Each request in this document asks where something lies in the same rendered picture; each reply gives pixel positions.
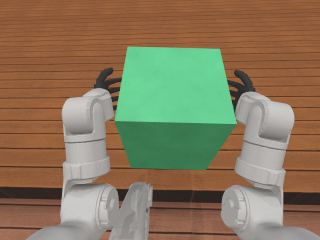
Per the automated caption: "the robot left hand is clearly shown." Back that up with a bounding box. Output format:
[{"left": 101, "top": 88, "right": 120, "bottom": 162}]
[{"left": 94, "top": 67, "right": 122, "bottom": 111}]

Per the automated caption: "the left robot upper arm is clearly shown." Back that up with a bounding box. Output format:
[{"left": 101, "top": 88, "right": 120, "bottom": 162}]
[{"left": 26, "top": 183, "right": 120, "bottom": 240}]

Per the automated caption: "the robot right forearm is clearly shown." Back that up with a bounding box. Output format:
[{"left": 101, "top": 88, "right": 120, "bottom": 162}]
[{"left": 234, "top": 91, "right": 295, "bottom": 222}]

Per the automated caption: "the robot left forearm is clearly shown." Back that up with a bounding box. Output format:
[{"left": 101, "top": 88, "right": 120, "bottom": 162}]
[{"left": 60, "top": 88, "right": 115, "bottom": 220}]

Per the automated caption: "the carton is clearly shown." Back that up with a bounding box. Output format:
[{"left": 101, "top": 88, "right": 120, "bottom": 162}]
[{"left": 114, "top": 46, "right": 237, "bottom": 170}]

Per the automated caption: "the robot left shin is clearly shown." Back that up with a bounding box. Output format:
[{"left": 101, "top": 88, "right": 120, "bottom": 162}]
[{"left": 130, "top": 184, "right": 150, "bottom": 240}]

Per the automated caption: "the right robot upper arm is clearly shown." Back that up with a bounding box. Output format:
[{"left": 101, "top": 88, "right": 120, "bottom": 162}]
[{"left": 220, "top": 185, "right": 320, "bottom": 240}]

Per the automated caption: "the robot left thigh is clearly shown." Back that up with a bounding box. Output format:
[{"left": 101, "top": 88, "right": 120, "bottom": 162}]
[{"left": 108, "top": 181, "right": 153, "bottom": 240}]

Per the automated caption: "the robot right hand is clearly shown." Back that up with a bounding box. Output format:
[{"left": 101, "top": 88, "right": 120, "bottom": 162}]
[{"left": 227, "top": 70, "right": 256, "bottom": 114}]

